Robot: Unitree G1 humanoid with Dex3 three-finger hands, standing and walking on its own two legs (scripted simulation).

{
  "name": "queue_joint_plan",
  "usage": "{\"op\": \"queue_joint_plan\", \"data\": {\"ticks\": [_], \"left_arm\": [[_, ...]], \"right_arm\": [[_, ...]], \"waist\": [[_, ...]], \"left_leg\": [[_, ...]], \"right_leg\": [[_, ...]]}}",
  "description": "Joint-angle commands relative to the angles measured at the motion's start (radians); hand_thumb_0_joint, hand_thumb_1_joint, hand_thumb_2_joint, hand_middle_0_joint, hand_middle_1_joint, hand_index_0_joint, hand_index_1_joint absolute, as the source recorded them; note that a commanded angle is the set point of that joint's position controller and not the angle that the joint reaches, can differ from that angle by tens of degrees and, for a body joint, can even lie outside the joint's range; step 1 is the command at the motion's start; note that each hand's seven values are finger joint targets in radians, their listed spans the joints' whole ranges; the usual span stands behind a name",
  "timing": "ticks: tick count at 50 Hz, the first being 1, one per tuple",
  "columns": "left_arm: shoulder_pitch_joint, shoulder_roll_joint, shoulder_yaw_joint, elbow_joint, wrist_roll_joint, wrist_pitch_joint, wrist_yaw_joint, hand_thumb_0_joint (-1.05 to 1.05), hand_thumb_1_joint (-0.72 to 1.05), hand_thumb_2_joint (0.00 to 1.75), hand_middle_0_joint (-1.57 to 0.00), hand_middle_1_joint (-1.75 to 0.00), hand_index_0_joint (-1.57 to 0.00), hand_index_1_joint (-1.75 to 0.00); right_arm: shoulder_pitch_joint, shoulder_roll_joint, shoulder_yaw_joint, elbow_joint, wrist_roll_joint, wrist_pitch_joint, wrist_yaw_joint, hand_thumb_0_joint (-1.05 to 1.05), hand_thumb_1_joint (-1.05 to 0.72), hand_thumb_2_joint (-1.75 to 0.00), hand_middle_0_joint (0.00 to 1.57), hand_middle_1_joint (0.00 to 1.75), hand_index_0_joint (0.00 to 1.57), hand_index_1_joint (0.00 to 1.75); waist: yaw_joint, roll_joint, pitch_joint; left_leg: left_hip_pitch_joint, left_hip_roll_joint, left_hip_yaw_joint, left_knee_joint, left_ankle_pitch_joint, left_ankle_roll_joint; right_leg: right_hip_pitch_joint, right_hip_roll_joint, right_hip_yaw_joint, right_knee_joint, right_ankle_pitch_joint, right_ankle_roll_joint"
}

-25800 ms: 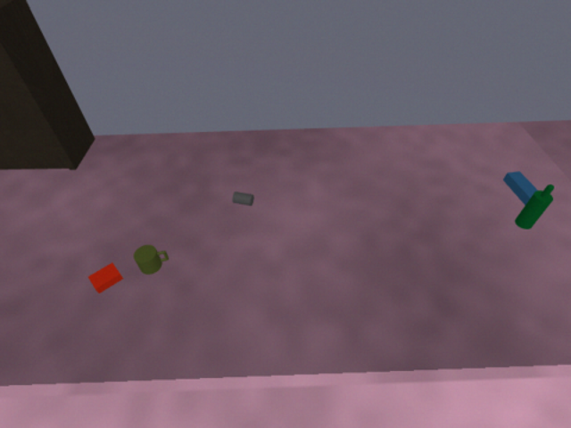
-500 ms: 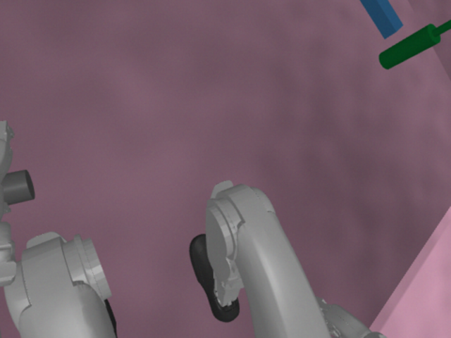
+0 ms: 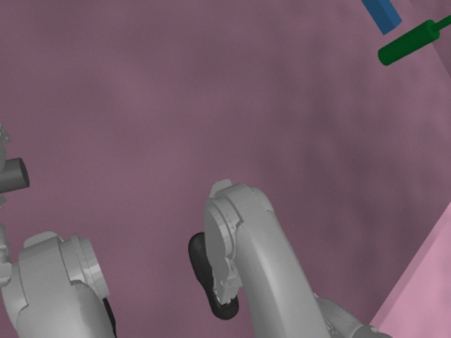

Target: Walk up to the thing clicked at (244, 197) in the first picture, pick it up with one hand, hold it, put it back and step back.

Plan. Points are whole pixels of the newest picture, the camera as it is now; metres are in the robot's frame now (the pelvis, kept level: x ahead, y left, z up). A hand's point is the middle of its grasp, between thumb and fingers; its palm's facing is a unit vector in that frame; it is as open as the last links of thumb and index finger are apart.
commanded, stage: close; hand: left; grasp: from above
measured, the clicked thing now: out of the picture +0.42 +0.28 -0.28
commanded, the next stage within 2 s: settle in 0.82 s
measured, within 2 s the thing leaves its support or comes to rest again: leaves its support in 1.24 s
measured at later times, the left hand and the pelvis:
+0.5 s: hand out of the picture +0.41 +0.29 -0.25, palm faces -0.46 -0.09 -0.88, open 9.4 cm; pelvis +0.00 +0.00 +0.00, yaw +0 degrees
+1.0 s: hand out of the picture +0.41 +0.28 -0.25, palm faces -0.47 -0.10 -0.88, open 8.6 cm; pelvis +0.00 +0.00 +0.00, yaw +0 degrees
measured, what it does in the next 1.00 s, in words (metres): stands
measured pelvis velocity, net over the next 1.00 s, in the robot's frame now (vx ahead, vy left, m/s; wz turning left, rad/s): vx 0.00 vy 0.00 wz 0.00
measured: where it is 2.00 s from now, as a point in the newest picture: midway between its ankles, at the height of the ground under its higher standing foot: (166, 318)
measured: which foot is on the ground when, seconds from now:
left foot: down 0.00-1.00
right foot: down 0.00-1.00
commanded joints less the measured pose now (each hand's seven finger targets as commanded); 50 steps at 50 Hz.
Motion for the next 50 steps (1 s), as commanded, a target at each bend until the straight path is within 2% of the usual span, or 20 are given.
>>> {"op": "queue_joint_plan", "data": {"ticks": [1,5,9,10,12,16,18,20,25,28,30,32,34,37,40,41,43,46,47,50], "left_arm": [[-0.203,0.133,0.006,-0.088,-0.004,-0.013,0.018,0.00,-0.07,0.73,-0.44,-0.69,-0.42,-0.70],[-0.208,0.125,0.000,-0.129,0.013,-0.026,0.019,0.00,-0.04,0.69,-0.45,-0.67,-0.45,-0.68],[-0.210,0.150,0.024,-0.182,0.030,-0.029,0.040,0.00,0.03,0.68,-0.50,-0.66,-0.50,-0.66],[-0.172,0.110,-0.003,-0.118,0.039,-0.022,0.037,0.00,0.06,0.69,-0.52,-0.66,-0.52,-0.66],[-0.181,0.123,0.014,-0.127,0.042,-0.022,0.055,0.00,0.10,0.69,-0.55,-0.66,-0.55,-0.66],[-0.191,0.088,-0.011,-0.108,0.027,-0.009,0.059,0.00,0.14,0.62,-0.56,-0.62,-0.57,-0.61],[-0.216,0.114,0.006,-0.131,0.019,-0.006,0.064,0.00,0.17,0.60,-0.57,-0.64,-0.59,-0.62],[-0.213,0.104,0.001,-0.132,0.010,-0.003,0.061,0.00,0.20,0.57,-0.59,-0.64,-0.62,-0.61],[-0.209,0.106,-0.008,-0.097,-0.001,0.004,0.024,0.00,0.23,0.51,-0.61,-0.60,-0.65,-0.56],[-0.196,0.143,0.018,-0.116,-0.009,-0.006,0.022,0.00,0.26,0.49,-0.65,-0.56,-0.68,-0.54],[-0.175,0.113,0.000,-0.102,-0.004,-0.009,0.015,0.00,0.29,0.49,-0.67,-0.56,-0.70,-0.53],[-0.217,0.132,0.002,-0.171,0.002,-0.023,0.013,0.00,0.32,0.47,-0.70,-0.54,-0.72,-0.51],[-0.179,0.137,0.019,-0.146,0.002,-0.020,0.018,0.00,0.35,0.49,-0.72,-0.54,-0.75,-0.52],[-0.177,0.095,-0.014,-0.114,0.007,-0.027,0.015,0.00,0.42,0.48,-0.77,-0.52,-0.80,-0.50],[-0.181,0.149,0.030,-0.152,0.006,-0.033,0.033,0.00,0.45,0.46,-0.80,-0.50,-0.83,-0.47],[-0.154,0.113,0.007,-0.102,0.013,-0.026,0.028,0.00,0.47,0.47,-0.82,-0.49,-0.84,-0.47],[-0.161,0.113,-0.001,-0.129,0.010,-0.029,0.030,0.00,0.48,0.48,-0.85,-0.46,-0.86,-0.45],[-0.163,0.134,0.015,-0.144,0.005,-0.026,0.040,0.00,0.53,0.48,-0.89,-0.45,-0.90,-0.44],[-0.161,0.141,0.028,-0.148,0.012,-0.026,0.043,0.00,0.52,0.51,-0.92,-0.51,-0.94,-0.49],[-0.167,0.117,0.008,-0.144,0.013,-0.015,0.040,0.00,0.61,0.52,-0.97,-0.52,-1.00,-0.49]], "right_arm": [[0.202,-0.300,-0.076,0.004,0.010,0.002,-0.009,0.00,-0.90,-0.90,0.20,0.30,0.20,0.30],[0.176,-0.300,-0.081,0.008,0.005,0.006,-0.015,0.00,-0.90,-0.90,0.20,0.30,0.20,0.30],[0.169,-0.305,-0.087,0.000,0.006,0.016,-0.018,0.00,-0.90,-0.90,0.20,0.30,0.20,0.30],[0.162,-0.296,-0.086,-0.002,0.005,0.012,-0.013,0.00,-0.89,-0.90,0.20,0.30,0.20,0.30],[0.177,-0.312,-0.096,0.008,0.002,0.013,-0.012,0.00,-0.89,-0.90,0.20,0.30,0.20,0.30],[0.179,-0.311,-0.095,0.009,-0.001,0.000,-0.003,0.00,-0.89,-0.90,0.20,0.30,0.20,0.30],[0.195,-0.323,-0.107,0.022,0.002,0.003,-0.008,0.00,-0.90,-0.90,0.20,0.30,0.20,0.30],[0.196,-0.316,-0.107,0.030,-0.002,-0.002,-0.006,0.00,-0.90,-0.90,0.20,0.30,0.20,0.30],[0.212,-0.305,-0.086,0.004,0.005,0.001,-0.006,0.00,-0.90,-0.90,0.20,0.30,0.20,0.30],[0.200,-0.309,-0.088,0.009,0.013,0.006,-0.016,0.00,-0.90,-0.90,0.20,0.30,0.20,0.30],[0.195,-0.298,-0.083,0.002,0.007,0.006,-0.014,0.00,-0.90,-0.90,0.20,0.30,0.20,0.30],[0.183,-0.300,-0.082,0.000,0.007,0.008,-0.012,0.00,-0.90,-0.90,0.20,0.30,0.20,0.30],[0.188,-0.304,-0.079,-0.002,0.008,0.010,-0.014,0.00,-0.90,-0.90,0.20,0.30,0.20,0.30],[0.177,-0.305,-0.079,-0.006,0.001,0.008,-0.012,0.00,-0.90,-0.90,0.20,0.30,0.20,0.30],[0.190,-0.309,-0.081,-0.006,0.005,0.016,-0.019,0.00,-0.90,-0.90,0.20,0.30,0.20,0.30],[0.186,-0.302,-0.076,-0.008,0.001,0.014,-0.015,0.00,-0.90,-0.90,0.20,0.30,0.20,0.30],[0.181,-0.316,-0.090,0.000,-0.003,0.013,-0.015,0.00,-0.90,-0.90,0.20,0.30,0.20,0.30],[0.178,-0.316,-0.097,0.006,-0.001,0.016,-0.023,0.00,-0.90,-0.90,0.20,0.30,0.20,0.30],[0.194,-0.314,-0.095,0.004,-0.002,0.018,-0.025,0.00,-0.91,-0.90,0.20,0.30,0.20,0.30],[0.197,-0.302,-0.090,0.004,-0.002,0.017,-0.021,0.00,-0.91,-0.90,0.20,0.30,0.20,0.30]], "waist": [[-0.054,0.418,-0.665],[-0.042,0.495,-0.654],[-0.027,0.505,-0.673],[-0.047,0.484,-0.616],[-0.050,0.472,-0.615],[-0.069,0.423,-0.577],[-0.058,0.448,-0.606],[-0.055,0.449,-0.609],[-0.070,0.418,-0.642],[-0.044,0.452,-0.658],[-0.044,0.438,-0.643],[-0.037,0.477,-0.674],[-0.032,0.483,-0.681],[-0.060,0.446,-0.608],[-0.033,0.458,-0.656],[-0.048,0.433,-0.618],[-0.051,0.437,-0.606],[-0.036,0.431,-0.622],[-0.032,0.441,-0.649],[-0.044,0.431,-0.652]], "left_leg": [[0.439,0.011,0.124,-0.248,0.211,0.037],[0.471,0.013,0.109,-0.280,0.191,0.022],[0.470,0.011,0.118,-0.277,0.209,0.023],[0.453,0.012,0.121,-0.263,0.194,0.024],[0.450,0.013,0.121,-0.271,0.200,0.026],[0.432,0.012,0.112,-0.263,0.176,0.030],[0.457,0.015,0.111,-0.277,0.168,0.027],[0.442,0.014,0.112,-0.273,0.157,0.027],[0.437,0.012,0.122,-0.247,0.203,0.037],[0.454,0.014,0.117,-0.263,0.211,0.031],[0.447,0.012,0.120,-0.262,0.198,0.031],[0.464,0.011,0.122,-0.260,0.212,0.029],[0.482,0.012,0.120,-0.262,0.249,0.026],[0.443,0.012,0.116,-0.263,0.204,0.028],[0.454,0.012,0.120,-0.264,0.221,0.029],[0.440,0.011,0.118,-0.262,0.204,0.031],[0.434,0.012,0.123,-0.258,0.182,0.032],[0.432,0.014,0.123,-0.268,0.166,0.032],[0.446,0.013,0.123,-0.270,0.191,0.030],[0.441,0.011,0.125,-0.259,0.194,0.032]], "right_leg": [[0.420,0.052,-0.100,-0.220,0.267,-0.070],[0.359,0.048,-0.125,-0.192,0.239,-0.081],[0.353,0.048,-0.121,-0.190,0.258,-0.082],[0.334,0.048,-0.120,-0.184,0.252,-0.080],[0.338,0.054,-0.119,-0.198,0.255,-0.078],[0.309,0.046,-0.124,-0.205,0.234,-0.073],[0.332,0.049,-0.114,-0.213,0.224,-0.076],[0.328,0.045,-0.111,-0.214,0.206,-0.077],[0.372,0.045,-0.105,-0.218,0.256,-0.069],[0.383,0.047,-0.107,-0.212,0.261,-0.075],[0.377,0.046,-0.110,-0.209,0.250,-0.075],[0.374,0.047,-0.114,-0.201,0.260,-0.077],[0.388,0.047,-0.119,-0.192,0.294,-0.077],[0.350,0.046,-0.127,-0.202,0.256,-0.076],[0.376,0.047,-0.115,-0.209,0.267,-0.077],[0.362,0.047,-0.120,-0.204,0.254,-0.075],[0.354,0.051,-0.110,-0.215,0.234,-0.074],[0.371,0.054,-0.099,-0.225,0.213,-0.077],[0.380,0.055,-0.102,-0.223,0.234,-0.077],[0.377,0.052,-0.104,-0.222,0.244,-0.074]]}}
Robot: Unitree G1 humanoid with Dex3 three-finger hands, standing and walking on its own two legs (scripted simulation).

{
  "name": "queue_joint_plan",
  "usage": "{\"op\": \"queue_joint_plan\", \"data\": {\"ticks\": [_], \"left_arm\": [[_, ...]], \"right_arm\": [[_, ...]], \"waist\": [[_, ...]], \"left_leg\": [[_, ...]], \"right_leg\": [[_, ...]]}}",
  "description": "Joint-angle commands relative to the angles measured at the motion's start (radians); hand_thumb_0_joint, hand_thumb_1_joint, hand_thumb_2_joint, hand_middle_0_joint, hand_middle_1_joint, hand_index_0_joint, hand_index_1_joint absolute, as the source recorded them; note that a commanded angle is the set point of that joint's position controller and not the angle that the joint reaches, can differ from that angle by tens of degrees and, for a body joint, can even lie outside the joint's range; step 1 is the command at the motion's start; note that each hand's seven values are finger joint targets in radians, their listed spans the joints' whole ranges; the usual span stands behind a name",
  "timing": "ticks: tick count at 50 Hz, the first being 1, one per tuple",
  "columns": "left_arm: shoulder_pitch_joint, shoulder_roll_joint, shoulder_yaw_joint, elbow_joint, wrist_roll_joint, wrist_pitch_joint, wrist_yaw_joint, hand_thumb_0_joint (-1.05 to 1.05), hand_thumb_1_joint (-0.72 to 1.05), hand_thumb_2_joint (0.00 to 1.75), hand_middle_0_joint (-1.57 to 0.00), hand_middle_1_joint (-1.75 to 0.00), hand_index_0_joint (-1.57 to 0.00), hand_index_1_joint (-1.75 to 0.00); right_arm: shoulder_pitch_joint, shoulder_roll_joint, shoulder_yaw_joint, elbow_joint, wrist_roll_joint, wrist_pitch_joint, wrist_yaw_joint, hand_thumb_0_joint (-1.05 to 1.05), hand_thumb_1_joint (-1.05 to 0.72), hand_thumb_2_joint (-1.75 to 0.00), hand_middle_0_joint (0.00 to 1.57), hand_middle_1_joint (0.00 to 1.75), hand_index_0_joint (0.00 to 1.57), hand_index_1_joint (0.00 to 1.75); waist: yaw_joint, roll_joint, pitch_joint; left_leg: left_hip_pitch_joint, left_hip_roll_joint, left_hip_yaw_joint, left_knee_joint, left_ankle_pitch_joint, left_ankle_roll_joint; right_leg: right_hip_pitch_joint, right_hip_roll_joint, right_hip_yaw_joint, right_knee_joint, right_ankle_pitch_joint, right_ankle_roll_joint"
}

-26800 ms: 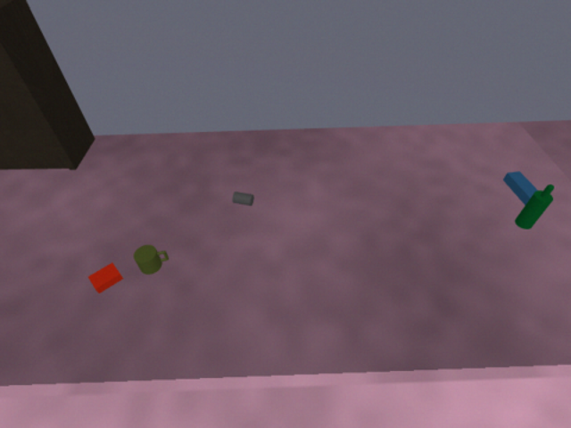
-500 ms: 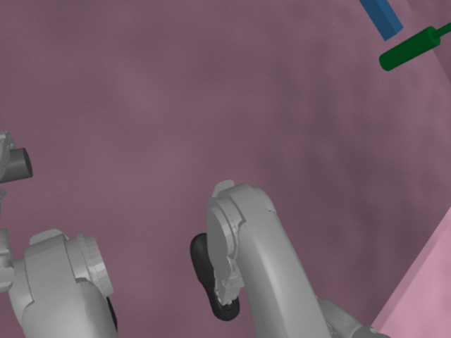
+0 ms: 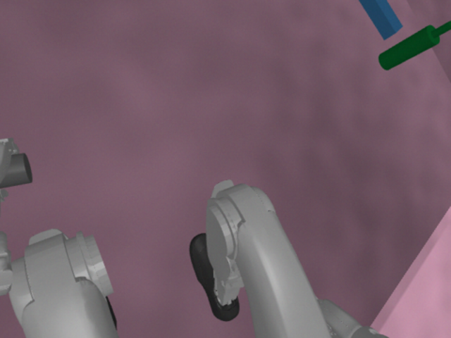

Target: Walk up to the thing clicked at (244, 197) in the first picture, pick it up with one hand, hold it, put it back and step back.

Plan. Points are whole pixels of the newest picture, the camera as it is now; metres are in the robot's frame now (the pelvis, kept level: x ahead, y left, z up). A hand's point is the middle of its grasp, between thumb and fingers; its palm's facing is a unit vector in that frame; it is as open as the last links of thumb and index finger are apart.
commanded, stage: settle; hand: left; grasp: from above
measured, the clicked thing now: out of the picture +0.43 +0.28 -0.28
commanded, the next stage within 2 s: lift in 0.76 s
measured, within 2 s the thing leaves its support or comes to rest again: leaves its support in 0.24 s
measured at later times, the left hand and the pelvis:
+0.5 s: hand out of the picture +0.42 +0.29 -0.18, palm faces -0.40 -0.07 -0.91, open 8.5 cm; pelvis +0.00 +0.00 +0.01, yaw +3 degrees
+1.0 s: hand out of the picture +0.40 +0.29 -0.11, palm faces -0.45 -0.06 -0.89, open 8.4 cm; pelvis -0.01 -0.01 +0.04, yaw +7 degrees
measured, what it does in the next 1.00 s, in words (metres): stands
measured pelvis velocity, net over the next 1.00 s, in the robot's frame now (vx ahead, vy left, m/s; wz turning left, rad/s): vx -0.01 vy -0.01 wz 0.13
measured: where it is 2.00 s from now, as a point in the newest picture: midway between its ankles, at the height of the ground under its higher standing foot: (167, 319)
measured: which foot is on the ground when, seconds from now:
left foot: down 0.00-1.00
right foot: down 0.00-1.00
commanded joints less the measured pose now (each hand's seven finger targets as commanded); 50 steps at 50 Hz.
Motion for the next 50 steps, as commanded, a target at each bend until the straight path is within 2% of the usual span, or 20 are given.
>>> {"op": "queue_joint_plan", "data": {"ticks": [1,2,4,7,8,10,12,13,17,18,21,24,25,30,34,40,43,44,47,50], "left_arm": [[-0.261,0.137,-0.002,-0.134,-0.015,0.004,0.037,0.00,0.63,0.52,-0.99,-0.51,-1.02,-0.49],[-0.254,0.149,0.026,-0.140,-0.019,0.007,0.039,0.00,0.65,0.50,-1.00,-0.52,-1.03,-0.49],[-0.239,0.150,0.034,-0.151,-0.016,0.011,0.032,0.00,0.69,0.52,-1.02,-0.53,-1.06,-0.49],[-0.243,0.115,0.016,-0.163,-0.014,0.018,0.019,0.00,0.70,0.54,-1.04,-0.52,-1.07,-0.50],[-0.244,0.149,0.046,-0.219,-0.016,0.018,0.018,0.00,0.70,0.55,-1.05,-0.51,-1.07,-0.49],[-0.241,0.149,0.063,-0.311,-0.024,0.017,0.011,0.00,0.72,0.52,-1.05,-0.52,-1.08,-0.49],[-0.209,0.114,0.057,-0.370,-0.027,0.023,0.004,0.00,0.75,0.53,-1.07,-0.52,-1.10,-0.48],[-0.199,0.097,0.040,-0.315,-0.022,0.032,-0.002,0.00,0.77,0.52,-1.07,-0.53,-1.11,-0.49],[-0.211,0.095,0.072,-0.424,-0.035,0.064,-0.028,0.00,0.76,0.53,-1.06,-0.51,-1.10,-0.47],[-0.203,0.059,0.048,-0.410,-0.038,0.075,-0.041,0.00,0.76,0.53,-1.06,-0.52,-1.10,-0.48],[-0.188,0.041,0.049,-0.411,-0.067,0.101,-0.078,0.00,0.74,0.53,-1.08,-0.47,-1.10,-0.45],[-0.218,-0.002,0.011,-0.415,-0.085,0.114,-0.138,0.00,0.73,0.50,-1.07,-0.44,-1.09,-0.43],[-0.204,-0.015,0.000,-0.378,-0.093,0.118,-0.162,0.00,0.74,0.46,-1.09,-0.43,-1.11,-0.41],[-0.242,-0.029,-0.021,-0.441,-0.114,0.093,-0.266,0.00,0.70,0.43,-1.08,-0.35,-1.09,-0.35],[-0.249,-0.009,-0.020,-0.499,-0.095,0.055,-0.315,0.00,0.73,0.43,-1.11,-0.33,-1.11,-0.33],[-0.267,0.004,-0.001,-0.643,-0.064,0.026,-0.313,0.00,0.80,0.50,-1.19,-0.31,-1.17,-0.33],[-0.282,0.013,0.001,-0.640,-0.053,0.033,-0.298,0.00,0.82,0.49,-1.22,-0.34,-1.21,-0.36],[-0.273,0.005,0.001,-0.623,-0.052,0.037,-0.293,0.00,0.82,0.48,-1.14,-0.31,-1.15,-0.30],[-0.275,-0.002,-0.007,-0.607,-0.063,0.059,-0.293,0.00,0.80,0.46,-1.16,-0.35,-1.17,-0.34],[-0.271,0.001,-0.012,-0.621,-0.105,0.083,-0.322,0.00,0.81,0.50,-1.20,-0.31,-1.19,-0.33]], "right_arm": [[0.186,-0.321,-0.106,0.020,0.013,-0.007,-0.005,0.00,-0.91,-0.90,0.20,0.30,0.20,0.30],[0.199,-0.315,-0.102,0.017,0.010,-0.004,-0.006,0.00,-0.91,-0.90,0.20,0.30,0.20,0.30],[0.208,-0.306,-0.104,0.018,0.016,-0.002,-0.001,0.00,-0.91,-0.90,0.20,0.30,0.20,0.30],[0.195,-0.305,-0.119,0.018,0.019,-0.009,0.009,0.00,-0.91,-0.90,0.20,0.30,0.20,0.30],[0.199,-0.311,-0.132,0.022,0.025,-0.005,0.008,0.00,-0.91,-0.90,0.20,0.30,0.20,0.30],[0.196,-0.312,-0.149,0.017,0.036,-0.007,0.013,0.00,-0.91,-0.90,0.20,0.30,0.20,0.30],[0.184,-0.303,-0.168,0.014,0.053,0.001,0.015,0.00,-0.91,-0.90,0.20,0.30,0.20,0.30],[0.188,-0.290,-0.165,0.016,0.054,0.004,0.022,0.00,-0.90,-0.90,0.20,0.30,0.20,0.30],[0.218,-0.285,-0.209,0.023,0.085,0.031,0.020,0.00,-0.90,-0.90,0.20,0.30,0.20,0.30],[0.225,-0.271,-0.215,0.027,0.093,0.038,0.022,0.00,-0.90,-0.90,0.20,0.30,0.20,0.30],[0.237,-0.267,-0.234,0.025,0.118,0.061,0.008,0.00,-0.90,-0.90,0.20,0.30,0.20,0.30],[0.238,-0.250,-0.247,0.025,0.136,0.087,-0.012,0.00,-0.90,-0.90,0.20,0.30,0.20,0.30],[0.237,-0.248,-0.251,0.022,0.139,0.093,-0.020,0.00,-0.90,-0.90,0.20,0.30,0.20,0.30],[0.258,-0.239,-0.272,0.011,0.156,0.132,-0.065,0.00,-0.90,-0.90,0.20,0.30,0.20,0.30],[0.265,-0.233,-0.277,-0.005,0.163,0.161,-0.105,0.00,-0.90,-0.90,0.20,0.30,0.20,0.30],[0.276,-0.215,-0.284,-0.020,0.178,0.197,-0.148,0.00,-0.90,-0.90,0.20,0.30,0.20,0.30],[0.275,-0.206,-0.287,-0.016,0.182,0.211,-0.163,0.00,-0.92,-0.91,0.20,0.30,0.20,0.30],[0.274,-0.210,-0.292,-0.017,0.182,0.213,-0.169,0.00,-0.89,-0.89,0.20,0.30,0.20,0.30],[0.276,-0.194,-0.294,-0.016,0.185,0.220,-0.183,0.00,-0.91,-0.90,0.20,0.30,0.20,0.30],[0.274,-0.195,-0.302,-0.017,0.193,0.220,-0.193,0.00,-0.91,-0.91,0.20,0.30,0.20,0.30]], "waist": [[-0.051,0.458,-0.641],[-0.042,0.474,-0.690],[-0.032,0.503,-0.718],[-0.044,0.512,-0.678],[-0.018,0.546,-0.730],[0.011,0.597,-0.799],[0.035,0.643,-0.843],[0.013,0.611,-0.801],[0.054,0.572,-0.859],[0.048,0.552,-0.864],[0.071,0.457,-0.839],[0.075,0.415,-0.846],[0.068,0.373,-0.786],[0.078,0.289,-0.812],[0.090,0.287,-0.820],[0.126,0.384,-0.927],[0.130,0.417,-0.928],[0.128,0.415,-0.913],[0.134,0.410,-0.923],[0.148,0.379,-0.920]], "left_leg": [[0.444,0.016,0.127,-0.262,0.188,0.030],[0.468,0.016,0.128,-0.267,0.221,0.029],[0.492,0.017,0.129,-0.267,0.255,0.024],[0.487,0.015,0.127,-0.268,0.232,0.023],[0.516,0.014,0.132,-0.280,0.251,0.020],[0.567,0.014,0.127,-0.286,0.281,0.012],[0.593,0.010,0.139,-0.303,0.302,0.006],[0.558,0.013,0.145,-0.294,0.277,0.012],[0.528,0.002,0.172,-0.296,0.292,0.029],[0.520,0.004,0.177,-0.290,0.291,0.034],[0.443,-0.005,0.181,-0.314,0.237,0.049],[0.423,-0.009,0.179,-0.337,0.195,0.053],[0.386,-0.011,0.183,-0.333,0.167,0.058],[0.376,-0.025,0.195,-0.346,0.154,0.061],[0.408,-0.033,0.208,-0.357,0.165,0.054],[0.544,-0.038,0.225,-0.401,0.247,0.044],[0.570,-0.036,0.228,-0.430,0.236,0.043],[0.571,-0.037,0.229,-0.437,0.220,0.043],[0.577,-0.039,0.235,-0.469,0.176,0.048],[0.578,-0.041,0.240,-0.500,0.134,0.054]], "right_leg": [[0.350,0.050,-0.100,-0.212,0.238,-0.077],[0.378,0.049,-0.102,-0.217,0.266,-0.077],[0.388,0.046,-0.101,-0.196,0.296,-0.079],[0.339,0.041,-0.111,-0.182,0.277,-0.083],[0.357,0.044,-0.103,-0.184,0.287,-0.085],[0.338,0.034,-0.106,-0.169,0.300,-0.094],[0.321,0.032,-0.100,-0.164,0.311,-0.098],[0.323,0.037,-0.089,-0.166,0.302,-0.096],[0.324,0.031,-0.065,-0.203,0.310,-0.093],[0.343,0.034,-0.048,-0.210,0.317,-0.091],[0.319,0.026,-0.031,-0.242,0.246,-0.091],[0.322,0.025,-0.011,-0.258,0.185,-0.095],[0.305,0.023,-0.008,-0.270,0.154,-0.094],[0.372,0.016,0.021,-0.316,0.107,-0.096],[0.376,0.008,0.024,-0.334,0.106,-0.105],[0.372,-0.010,0.014,-0.319,0.221,-0.105],[0.352,-0.012,0.021,-0.323,0.211,-0.106],[0.335,-0.015,0.018,-0.331,0.197,-0.106],[0.339,-0.017,0.029,-0.358,0.150,-0.107],[0.353,-0.020,0.039,-0.401,0.098,-0.108]]}}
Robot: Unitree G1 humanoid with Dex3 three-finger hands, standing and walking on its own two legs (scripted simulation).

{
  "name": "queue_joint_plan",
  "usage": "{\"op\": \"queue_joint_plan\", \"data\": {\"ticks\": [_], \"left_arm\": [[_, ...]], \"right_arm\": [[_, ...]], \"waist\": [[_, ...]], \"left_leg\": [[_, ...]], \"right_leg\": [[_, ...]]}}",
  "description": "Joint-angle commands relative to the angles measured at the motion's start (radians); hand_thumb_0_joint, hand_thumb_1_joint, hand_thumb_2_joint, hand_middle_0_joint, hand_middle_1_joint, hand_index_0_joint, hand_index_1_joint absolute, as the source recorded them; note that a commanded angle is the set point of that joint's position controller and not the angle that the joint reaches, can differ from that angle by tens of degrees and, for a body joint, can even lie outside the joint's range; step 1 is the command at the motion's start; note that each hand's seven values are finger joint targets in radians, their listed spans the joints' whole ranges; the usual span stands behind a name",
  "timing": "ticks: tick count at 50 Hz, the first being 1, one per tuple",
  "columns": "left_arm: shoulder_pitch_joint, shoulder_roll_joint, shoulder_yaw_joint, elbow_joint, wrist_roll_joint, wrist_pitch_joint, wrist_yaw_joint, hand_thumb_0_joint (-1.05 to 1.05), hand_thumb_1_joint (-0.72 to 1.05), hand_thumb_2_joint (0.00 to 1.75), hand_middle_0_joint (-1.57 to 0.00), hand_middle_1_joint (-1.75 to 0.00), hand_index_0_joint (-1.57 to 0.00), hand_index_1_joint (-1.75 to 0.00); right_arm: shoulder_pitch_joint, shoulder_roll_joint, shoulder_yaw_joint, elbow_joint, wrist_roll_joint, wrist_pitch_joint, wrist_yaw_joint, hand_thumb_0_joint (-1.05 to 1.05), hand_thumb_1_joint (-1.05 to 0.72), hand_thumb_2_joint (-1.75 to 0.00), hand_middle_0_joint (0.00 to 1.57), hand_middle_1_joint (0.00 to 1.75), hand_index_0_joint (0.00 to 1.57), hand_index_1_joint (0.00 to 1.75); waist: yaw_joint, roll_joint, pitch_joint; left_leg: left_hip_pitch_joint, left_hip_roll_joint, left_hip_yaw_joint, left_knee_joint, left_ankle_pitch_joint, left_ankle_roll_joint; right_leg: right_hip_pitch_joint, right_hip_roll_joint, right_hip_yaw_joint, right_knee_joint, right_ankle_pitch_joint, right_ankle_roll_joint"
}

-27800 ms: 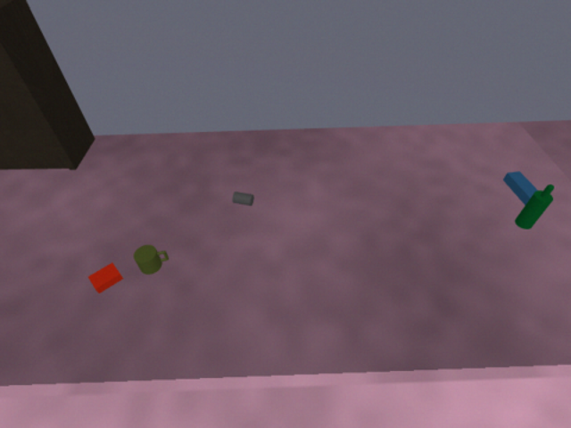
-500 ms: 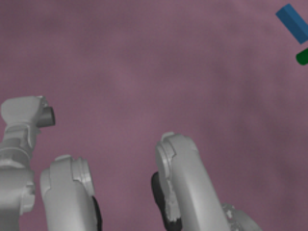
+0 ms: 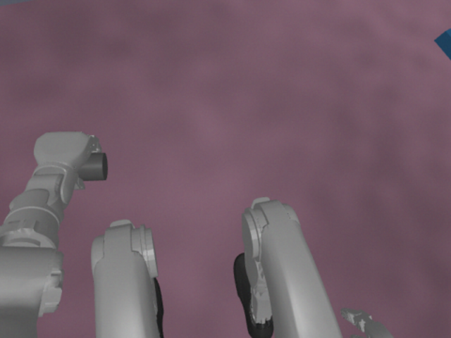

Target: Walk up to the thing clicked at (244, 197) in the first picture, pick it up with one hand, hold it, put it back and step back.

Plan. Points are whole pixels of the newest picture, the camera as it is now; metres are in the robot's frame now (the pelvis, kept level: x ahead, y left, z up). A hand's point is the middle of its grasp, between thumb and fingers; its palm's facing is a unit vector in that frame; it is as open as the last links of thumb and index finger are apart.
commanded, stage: lift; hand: left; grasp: from above
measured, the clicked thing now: (80, 167) +0.46 +0.24 -0.18
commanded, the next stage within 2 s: hold in 1.60 s
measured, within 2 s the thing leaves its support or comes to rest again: neither
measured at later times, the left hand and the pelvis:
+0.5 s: hand (28, 173) +0.40 +0.26 -0.02, palm faces -0.46 -0.05 -0.89, open 8.4 cm; pelvis +0.00 +0.00 +0.10, yaw +2 degrees
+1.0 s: hand out of the picture +0.35 +0.26 +0.20, palm faces -0.46 -0.07 -0.89, open 8.5 cm; pelvis +0.02 +0.01 +0.28, yaw +5 degrees
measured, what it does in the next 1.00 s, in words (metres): rises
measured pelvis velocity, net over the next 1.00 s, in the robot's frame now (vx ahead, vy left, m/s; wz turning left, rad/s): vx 0.02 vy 0.01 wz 0.08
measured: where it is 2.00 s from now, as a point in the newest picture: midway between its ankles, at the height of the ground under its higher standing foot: (205, 324)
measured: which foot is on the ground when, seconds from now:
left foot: down 0.00-1.00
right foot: down 0.00-1.00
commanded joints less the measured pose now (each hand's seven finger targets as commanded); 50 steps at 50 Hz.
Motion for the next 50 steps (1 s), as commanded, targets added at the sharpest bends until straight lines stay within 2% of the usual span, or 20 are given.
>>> {"op": "queue_joint_plan", "data": {"ticks": [1,6,9,12,14,16,18,21,22,23,24,26,28,32,33,35,36,38,45,50], "left_arm": [[-0.364,0.237,0.041,-0.209,-0.063,0.030,0.013,0.00,0.81,0.51,-1.20,-0.32,-1.19,-0.34],[-0.286,0.228,0.029,-0.325,-0.094,0.046,-0.061,0.00,0.82,0.52,-1.20,-0.35,-1.20,-0.36],[-0.250,0.199,0.011,-0.368,-0.119,0.045,-0.096,0.00,0.83,0.53,-1.21,-0.33,-1.20,-0.35],[-0.207,0.188,0.011,-0.436,-0.140,0.040,-0.121,0.00,0.85,0.52,-1.22,-0.35,-1.22,-0.35],[-0.163,0.168,0.001,-0.459,-0.153,0.042,-0.135,0.00,0.86,0.56,-1.24,-0.35,-1.23,-0.36],[-0.163,0.214,0.020,-0.521,-0.156,0.039,-0.142,0.00,0.86,0.54,-1.24,-0.36,-1.23,-0.37],[-0.076,0.174,0.004,-0.519,-0.169,0.045,-0.153,0.00,0.86,0.55,-1.25,-0.34,-1.24,-0.35],[-0.088,0.221,0.039,-0.624,-0.176,0.056,-0.152,0.00,0.85,0.56,-1.25,-0.34,-1.23,-0.36],[-0.061,0.183,0.013,-0.634,-0.176,0.061,-0.156,0.00,0.86,0.56,-1.25,-0.34,-1.24,-0.36],[-0.075,0.200,0.026,-0.673,-0.179,0.066,-0.155,0.00,0.87,0.56,-1.26,-0.33,-1.25,-0.35],[-0.056,0.220,0.040,-0.683,-0.171,0.073,-0.153,0.00,0.86,0.57,-1.27,-0.31,-1.25,-0.34],[0.002,0.172,0.016,-0.673,-0.174,0.091,-0.158,0.00,0.84,0.59,-1.27,-0.29,-1.24,-0.33],[-0.025,0.182,0.021,-0.747,-0.180,0.102,-0.162,0.00,0.85,0.59,-1.28,-0.29,-1.25,-0.33],[0.066,0.122,-0.024,-0.793,-0.206,0.129,-0.190,0.00,0.83,0.64,-1.30,-0.27,-1.24,-0.33],[0.075,0.139,-0.009,-0.789,-0.213,0.134,-0.194,0.00,0.82,0.63,-1.29,-0.27,-1.23,-0.33],[0.107,0.113,-0.036,-0.818,-0.223,0.139,-0.209,0.00,0.82,0.62,-1.30,-0.25,-1.24,-0.32],[0.125,0.142,-0.015,-0.807,-0.223,0.142,-0.209,0.00,0.81,0.64,-1.31,-0.25,-1.24,-0.32],[0.145,0.105,-0.040,-0.825,-0.238,0.142,-0.218,0.00,0.82,0.65,-1.33,-0.22,-1.25,-0.31],[0.200,0.124,-0.008,-0.769,-0.219,0.132,-0.213,0.00,0.79,0.61,-1.29,-0.24,-1.22,-0.32],[0.228,0.061,-0.050,-0.725,-0.220,0.125,-0.210,0.00,0.77,0.57,-1.28,-0.21,-1.20,-0.29]], "right_arm": [[0.179,-0.215,-0.084,-0.028,0.016,-0.008,-0.025,0.00,-0.91,-0.91,0.20,0.30,0.20,0.30],[0.184,-0.212,-0.096,-0.047,0.047,0.008,-0.039,0.00,-0.91,-0.90,0.20,0.30,0.20,0.30],[0.182,-0.198,-0.099,-0.061,0.061,0.020,-0.047,0.00,-0.91,-0.90,0.20,0.30,0.20,0.30],[0.181,-0.194,-0.108,-0.081,0.074,0.024,-0.057,0.00,-0.90,-0.90,0.20,0.30,0.20,0.30],[0.180,-0.190,-0.110,-0.091,0.080,0.028,-0.060,0.00,-0.90,-0.90,0.20,0.30,0.20,0.30],[0.174,-0.185,-0.111,-0.108,0.086,0.032,-0.069,0.00,-0.91,-0.90,0.20,0.30,0.20,0.30],[0.171,-0.177,-0.110,-0.117,0.090,0.035,-0.073,0.00,-0.90,-0.90,0.20,0.30,0.20,0.30],[0.159,-0.173,-0.122,-0.130,0.100,0.044,-0.087,0.00,-0.91,-0.90,0.20,0.30,0.20,0.30],[0.155,-0.171,-0.121,-0.134,0.102,0.046,-0.089,0.00,-0.90,-0.90,0.20,0.30,0.20,0.30],[0.147,-0.171,-0.123,-0.137,0.106,0.048,-0.094,0.00,-0.90,-0.90,0.20,0.30,0.20,0.30],[0.143,-0.172,-0.126,-0.138,0.111,0.051,-0.101,0.00,-0.90,-0.90,0.20,0.30,0.20,0.30],[0.132,-0.166,-0.128,-0.142,0.116,0.054,-0.109,0.00,-0.90,-0.90,0.20,0.30,0.20,0.30],[0.125,-0.161,-0.131,-0.143,0.121,0.056,-0.118,0.00,-0.90,-0.90,0.20,0.30,0.20,0.30],[0.108,-0.145,-0.132,-0.143,0.130,0.057,-0.134,0.00,-0.90,-0.90,0.20,0.30,0.20,0.30],[0.105,-0.144,-0.130,-0.144,0.134,0.055,-0.139,0.00,-0.90,-0.90,0.20,0.30,0.20,0.30],[0.096,-0.133,-0.127,-0.146,0.139,0.054,-0.148,0.00,-0.90,-0.90,0.20,0.30,0.20,0.30],[0.090,-0.129,-0.123,-0.145,0.140,0.053,-0.153,0.00,-0.90,-0.90,0.20,0.30,0.20,0.30],[0.077,-0.118,-0.117,-0.143,0.145,0.049,-0.162,0.00,-0.90,-0.90,0.20,0.30,0.20,0.30],[0.077,-0.102,-0.101,-0.120,0.156,0.031,-0.185,0.00,-0.91,-0.91,0.20,0.30,0.20,0.30],[0.073,-0.094,-0.100,-0.118,0.161,0.014,-0.187,0.00,-0.91,-0.91,0.20,0.30,0.20,0.30]], "waist": [[0.011,0.260,-0.708],[0.036,0.240,-0.776],[0.029,0.186,-0.744],[0.046,0.172,-0.736],[0.049,0.162,-0.716],[0.062,0.146,-0.756],[0.064,0.119,-0.713],[0.090,0.161,-0.761],[0.085,0.159,-0.751],[0.088,0.164,-0.764],[0.092,0.186,-0.750],[0.091,0.179,-0.704],[0.091,0.184,-0.727],[0.095,0.176,-0.695],[0.090,0.161,-0.687],[0.091,0.152,-0.648],[0.100,0.139,-0.630],[0.092,0.123,-0.575],[0.109,0.098,-0.468],[0.116,0.085,-0.397]], "left_leg": [[0.542,-0.020,0.111,-0.317,0.054,0.045],[0.599,-0.022,0.112,-0.355,0.110,0.050],[0.591,-0.020,0.114,-0.380,0.111,0.056],[0.616,-0.020,0.108,-0.424,0.097,0.055],[0.642,-0.017,0.105,-0.451,0.095,0.056],[0.661,-0.020,0.111,-0.467,0.095,0.060],[0.680,-0.019,0.112,-0.504,0.097,0.059],[0.781,-0.013,0.101,-0.562,0.094,0.053],[0.801,-0.013,0.098,-0.590,0.096,0.050],[0.832,-0.011,0.092,-0.608,0.095,0.049],[0.853,-0.010,0.083,-0.641,0.081,0.046],[0.910,-0.003,0.064,-0.705,0.065,0.040],[0.969,-0.002,0.069,-0.740,0.089,0.041],[1.068,-0.001,0.084,-0.819,0.139,0.038],[1.075,-0.002,0.078,-0.842,0.134,0.039],[1.111,0.000,0.086,-0.888,0.135,0.039],[1.131,0.000,0.087,-0.914,0.117,0.040],[1.161,0.003,0.087,-0.969,0.094,0.040],[1.294,0.003,0.093,-1.125,0.126,0.038],[1.398,0.006,0.095,-1.240,0.143,0.033]], "right_leg": [[0.353,0.033,-0.055,-0.306,0.085,-0.081],[0.429,0.031,-0.051,-0.335,0.155,-0.076],[0.467,0.032,-0.041,-0.378,0.159,-0.070],[0.481,0.032,-0.037,-0.412,0.139,-0.070],[0.498,0.029,-0.034,-0.442,0.139,-0.068],[0.556,0.033,-0.019,-0.479,0.128,-0.066],[0.587,0.029,-0.017,-0.515,0.132,-0.061],[0.622,0.029,-0.012,-0.549,0.125,-0.063],[0.634,0.028,-0.017,-0.562,0.134,-0.062],[0.645,0.028,-0.015,-0.572,0.136,-0.062],[0.654,0.027,-0.015,-0.581,0.126,-0.061],[0.664,0.026,-0.024,-0.609,0.124,-0.059],[0.717,0.025,-0.016,-0.658,0.142,-0.058],[0.814,0.027,-0.005,-0.755,0.175,-0.054],[0.839,0.024,-0.002,-0.775,0.171,-0.053],[0.894,0.026,0.003,-0.831,0.175,-0.052],[0.933,0.030,0.009,-0.865,0.158,-0.051],[0.972,0.028,0.014,-0.919,0.141,-0.050],[1.131,0.029,0.035,-1.081,0.157,-0.050],[1.218,0.032,0.042,-1.191,0.175,-0.053]]}}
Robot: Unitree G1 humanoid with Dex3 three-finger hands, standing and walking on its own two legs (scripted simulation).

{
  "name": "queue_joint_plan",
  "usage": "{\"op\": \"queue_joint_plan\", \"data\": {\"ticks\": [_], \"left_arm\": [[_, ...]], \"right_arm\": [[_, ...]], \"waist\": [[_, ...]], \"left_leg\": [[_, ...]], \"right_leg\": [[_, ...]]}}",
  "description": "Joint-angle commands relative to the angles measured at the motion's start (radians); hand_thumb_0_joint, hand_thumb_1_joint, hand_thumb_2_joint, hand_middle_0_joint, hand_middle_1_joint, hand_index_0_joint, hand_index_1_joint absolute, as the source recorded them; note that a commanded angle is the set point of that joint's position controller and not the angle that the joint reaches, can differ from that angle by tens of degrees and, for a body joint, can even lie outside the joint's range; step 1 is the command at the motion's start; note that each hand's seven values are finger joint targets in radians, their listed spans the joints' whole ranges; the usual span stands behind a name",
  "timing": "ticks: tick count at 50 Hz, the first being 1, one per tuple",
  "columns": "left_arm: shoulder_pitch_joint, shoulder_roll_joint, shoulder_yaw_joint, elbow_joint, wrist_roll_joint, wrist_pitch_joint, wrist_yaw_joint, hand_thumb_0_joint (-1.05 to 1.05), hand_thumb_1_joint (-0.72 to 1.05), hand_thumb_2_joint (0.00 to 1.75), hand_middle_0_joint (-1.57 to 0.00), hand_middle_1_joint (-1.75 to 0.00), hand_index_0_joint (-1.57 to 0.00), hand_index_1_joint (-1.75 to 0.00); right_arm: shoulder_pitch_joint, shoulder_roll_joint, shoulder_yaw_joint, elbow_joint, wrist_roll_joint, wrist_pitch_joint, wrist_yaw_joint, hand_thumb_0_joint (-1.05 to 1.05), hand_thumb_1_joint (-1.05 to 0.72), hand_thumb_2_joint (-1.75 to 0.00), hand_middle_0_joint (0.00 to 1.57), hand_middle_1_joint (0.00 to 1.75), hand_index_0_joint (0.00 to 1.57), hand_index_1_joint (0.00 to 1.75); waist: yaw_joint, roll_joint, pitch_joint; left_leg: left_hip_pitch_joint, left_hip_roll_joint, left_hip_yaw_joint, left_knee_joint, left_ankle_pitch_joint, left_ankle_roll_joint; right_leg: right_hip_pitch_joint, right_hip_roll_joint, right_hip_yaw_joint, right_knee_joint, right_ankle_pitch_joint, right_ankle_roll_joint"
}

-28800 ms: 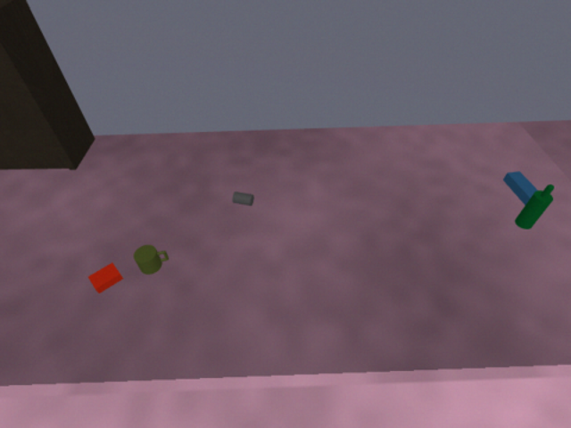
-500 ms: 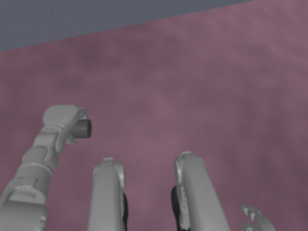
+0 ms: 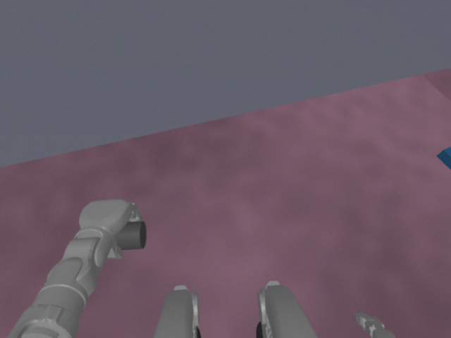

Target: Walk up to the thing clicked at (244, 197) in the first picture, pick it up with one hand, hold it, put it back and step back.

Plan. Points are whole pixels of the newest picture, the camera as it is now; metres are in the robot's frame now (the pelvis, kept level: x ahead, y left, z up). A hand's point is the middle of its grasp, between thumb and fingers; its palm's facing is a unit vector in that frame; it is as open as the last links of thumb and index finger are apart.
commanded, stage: lift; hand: left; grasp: from above
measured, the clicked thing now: (120, 236) +0.35 +0.22 -0.11
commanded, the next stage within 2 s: hold in 0.60 s
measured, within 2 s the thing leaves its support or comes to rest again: neither
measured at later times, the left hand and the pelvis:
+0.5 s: hand (101, 211) +0.35 +0.22 +0.02, palm faces -0.47 -0.04 -0.88, open 8.4 cm; pelvis +0.04 +0.00 +0.10, yaw +0 degrees
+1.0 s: hand (88, 191) +0.36 +0.22 +0.07, palm faces -0.47 -0.03 -0.88, open 8.4 cm; pelvis +0.06 +0.00 +0.13, yaw +0 degrees
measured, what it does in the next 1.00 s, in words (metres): rises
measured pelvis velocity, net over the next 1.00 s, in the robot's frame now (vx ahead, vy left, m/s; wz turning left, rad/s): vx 0.06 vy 0.00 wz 0.00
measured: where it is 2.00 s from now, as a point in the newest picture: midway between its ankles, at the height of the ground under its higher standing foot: outside the picture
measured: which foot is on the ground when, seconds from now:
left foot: down 0.00-1.00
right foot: down 0.00-1.00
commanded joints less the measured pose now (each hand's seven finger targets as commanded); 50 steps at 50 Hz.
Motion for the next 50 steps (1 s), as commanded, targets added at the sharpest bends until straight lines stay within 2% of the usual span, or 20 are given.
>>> {"op": "queue_joint_plan", "data": {"ticks": [1,3,6,7,8,10,15,16,18,20,22,25,29,35,37,38,41,45,47,50], "left_arm": [[-0.256,0.169,0.077,-0.133,0.000,-0.008,0.050,0.00,0.76,0.57,-1.27,-0.21,-1.20,-0.29],[-0.279,0.177,0.078,-0.170,-0.005,-0.011,0.051,0.00,0.76,0.56,-1.26,-0.22,-1.19,-0.30],[-0.283,0.161,0.066,-0.155,-0.002,-0.014,0.052,0.00,0.76,0.57,-1.27,-0.19,-1.20,-0.28],[-0.270,0.171,0.081,-0.143,-0.002,-0.015,0.057,0.00,0.77,0.56,-1.28,-0.20,-1.21,-0.28],[-0.254,0.148,0.062,-0.134,0.000,-0.016,0.061,0.00,0.76,0.57,-1.29,-0.18,-1.21,-0.27],[-0.283,0.178,0.088,-0.136,0.007,-0.016,0.073,0.00,0.76,0.57,-1.29,-0.17,-1.21,-0.26],[-0.288,0.179,0.092,-0.152,0.023,-0.013,0.091,0.00,0.75,0.56,-1.29,-0.15,-1.20,-0.25],[-0.274,0.191,0.107,-0.145,0.024,-0.012,0.095,0.00,0.77,0.54,-1.29,-0.15,-1.21,-0.24],[-0.291,0.158,0.083,-0.162,0.020,-0.008,0.089,0.00,0.77,0.55,-1.31,-0.13,-1.22,-0.23],[-0.268,0.168,0.092,-0.148,0.022,-0.004,0.086,0.00,0.76,0.53,-1.29,-0.13,-1.21,-0.22],[-0.255,0.143,0.072,-0.145,0.011,-0.002,0.080,0.00,0.77,0.54,-1.29,-0.14,-1.21,-0.23],[-0.230,0.136,0.073,-0.141,-0.003,-0.001,0.067,0.00,0.79,0.55,-1.31,-0.13,-1.23,-0.22],[-0.210,0.133,0.061,-0.133,0.002,-0.007,0.044,0.00,0.84,0.55,-1.34,-0.14,-1.27,-0.22],[-0.246,0.159,0.084,-0.197,-0.001,-0.034,0.035,0.00,0.88,0.58,-1.37,-0.16,-1.30,-0.23],[-0.220,0.159,0.087,-0.168,0.010,-0.035,0.036,0.00,0.87,0.52,-1.35,-0.12,-1.28,-0.19],[-0.256,0.171,0.089,-0.209,0.017,-0.039,0.037,0.00,0.85,0.53,-1.34,-0.12,-1.27,-0.20],[-0.255,0.171,0.088,-0.193,0.033,-0.035,0.039,0.00,0.84,0.52,-1.34,-0.10,-1.27,-0.18],[-0.222,0.151,0.080,-0.159,0.015,-0.026,0.022,0.00,0.84,0.51,-1.33,-0.09,-1.26,-0.16],[-0.229,0.161,0.081,-0.181,0.012,-0.024,0.007,0.00,0.83,0.51,-1.33,-0.08,-1.26,-0.16],[-0.215,0.153,0.069,-0.198,0.001,-0.028,-0.020,0.00,0.84,0.49,-1.32,-0.08,-1.26,-0.16]], "right_arm": [[0.046,-0.159,-0.059,-0.078,0.004,-0.045,-0.013,0.00,-0.91,-0.91,0.20,0.30,0.20,0.30],[0.047,-0.154,-0.062,-0.080,0.004,-0.051,-0.013,0.00,-0.91,-0.91,0.20,0.30,0.20,0.30],[0.048,-0.157,-0.062,-0.078,0.005,-0.056,-0.013,0.00,-0.90,-0.91,0.20,0.30,0.20,0.30],[0.052,-0.156,-0.061,-0.078,0.002,-0.058,-0.014,0.00,-0.91,-0.91,0.20,0.30,0.20,0.30],[0.049,-0.155,-0.060,-0.081,0.002,-0.059,-0.013,0.00,-0.91,-0.91,0.20,0.30,0.20,0.30],[0.062,-0.158,-0.062,-0.071,0.001,-0.061,-0.013,0.00,-0.90,-0.91,0.20,0.30,0.20,0.30],[0.063,-0.160,-0.064,-0.065,0.001,-0.061,-0.006,0.00,-0.91,-0.91,0.20,0.30,0.20,0.30],[0.062,-0.163,-0.066,-0.065,-0.001,-0.060,-0.005,0.00,-0.90,-0.90,0.20,0.30,0.20,0.30],[0.064,-0.161,-0.068,-0.064,-0.002,-0.060,-0.003,0.00,-0.90,-0.90,0.20,0.30,0.20,0.30],[0.068,-0.164,-0.072,-0.064,-0.001,-0.056,-0.002,0.00,-0.90,-0.90,0.20,0.30,0.20,0.30],[0.069,-0.161,-0.072,-0.069,0.001,-0.051,-0.001,0.00,-0.90,-0.90,0.20,0.30,0.20,0.30],[0.063,-0.161,-0.076,-0.071,0.003,-0.049,0.001,0.00,-0.90,-0.90,0.20,0.30,0.20,0.30],[0.056,-0.159,-0.077,-0.077,0.004,-0.043,-0.002,0.00,-0.90,-0.90,0.20,0.30,0.20,0.30],[0.047,-0.160,-0.079,-0.081,0.003,-0.034,-0.004,0.00,-0.90,-0.90,0.20,0.30,0.20,0.30],[0.040,-0.159,-0.080,-0.079,0.003,-0.031,-0.003,0.00,-0.90,-0.90,0.20,0.30,0.20,0.30],[0.040,-0.165,-0.084,-0.082,0.004,-0.029,-0.004,0.00,-0.90,-0.90,0.20,0.30,0.20,0.30],[0.032,-0.160,-0.081,-0.077,0.003,-0.024,-0.005,0.00,-0.90,-0.90,0.20,0.30,0.20,0.30],[0.025,-0.166,-0.085,-0.080,0.006,-0.020,-0.002,0.00,-0.90,-0.90,0.20,0.30,0.20,0.30],[0.023,-0.167,-0.086,-0.081,0.008,-0.017,-0.002,0.00,-0.90,-0.90,0.20,0.30,0.20,0.30],[0.012,-0.167,-0.084,-0.093,0.009,-0.014,-0.003,0.00,-0.90,-0.90,0.20,0.30,0.20,0.30]], "waist": [[-0.013,0.043,-0.305],[-0.001,0.052,-0.321],[-0.005,0.046,-0.300],[0.000,0.036,-0.288],[-0.002,0.023,-0.271],[0.002,0.038,-0.270],[0.010,0.041,-0.264],[0.017,0.033,-0.269],[0.012,0.050,-0.283],[0.018,0.042,-0.272],[0.015,0.010,-0.246],[0.018,0.014,-0.217],[0.019,0.000,-0.208],[0.027,0.013,-0.222],[0.029,0.016,-0.215],[0.028,0.025,-0.237],[0.033,0.027,-0.200],[0.033,0.005,-0.183],[0.037,0.006,-0.212],[0.044,0.011,-0.179]], "left_leg": [[0.381,-0.027,0.001,-0.337,0.048,0.015],[0.418,-0.032,0.012,-0.367,0.079,0.016],[0.487,-0.034,0.016,-0.416,0.108,0.014],[0.492,-0.036,0.020,-0.430,0.115,0.016],[0.512,-0.037,0.023,-0.451,0.116,0.015],[0.547,-0.039,0.029,-0.477,0.146,0.014],[0.650,-0.040,0.029,-0.548,0.211,0.008],[0.668,-0.040,0.031,-0.561,0.230,0.008],[0.720,-0.036,0.028,-0.581,0.281,0.003],[0.749,-0.037,0.030,-0.602,0.320,0.004],[0.755,-0.043,0.037,-0.621,0.330,0.010],[0.787,-0.044,0.040,-0.661,0.329,0.006],[0.823,-0.045,0.044,-0.686,0.391,0.009],[0.884,-0.048,0.050,-0.723,0.439,0.008],[0.909,-0.045,0.047,-0.730,0.485,0.005],[0.933,-0.044,0.048,-0.733,0.505,0.004],[0.927,-0.048,0.050,-0.754,0.498,0.004],[0.952,-0.044,0.049,-0.778,0.508,0.003],[0.973,-0.046,0.056,-0.780,0.552,0.007],[0.972,-0.040,0.049,-0.801,0.545,0.004]], "right_leg": [[0.252,0.041,-0.005,-0.316,0.064,-0.048],[0.317,0.041,0.003,-0.357,0.092,-0.047],[0.359,0.042,0.001,-0.401,0.123,-0.046],[0.384,0.043,0.002,-0.420,0.129,-0.044],[0.396,0.042,-0.001,-0.436,0.130,-0.045],[0.432,0.040,0.005,-0.466,0.158,-0.043],[0.503,0.036,0.006,-0.527,0.218,-0.042],[0.527,0.035,0.005,-0.538,0.235,-0.041],[0.550,0.035,0.004,-0.550,0.281,-0.040],[0.583,0.033,0.006,-0.577,0.316,-0.038],[0.619,0.031,0.011,-0.615,0.333,-0.034],[0.650,0.029,0.012,-0.653,0.328,-0.033],[0.694,0.028,0.015,-0.684,0.382,-0.032],[0.756,0.027,0.019,-0.722,0.425,-0.030],[0.762,0.028,0.016,-0.721,0.458,-0.032],[0.770,0.028,0.017,-0.727,0.475,-0.031],[0.780,0.028,0.020,-0.747,0.474,-0.031],[0.806,0.030,0.015,-0.766,0.471,-0.032],[0.832,0.030,0.020,-0.767,0.516,-0.030],[0.831,0.035,0.011,-0.776,0.493,-0.035]]}}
